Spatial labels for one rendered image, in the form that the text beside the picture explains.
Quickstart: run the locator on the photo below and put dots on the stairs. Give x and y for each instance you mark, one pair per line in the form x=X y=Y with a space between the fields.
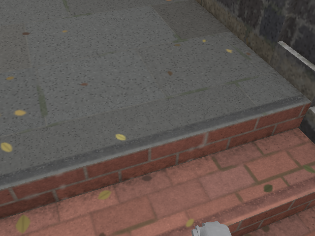
x=257 y=177

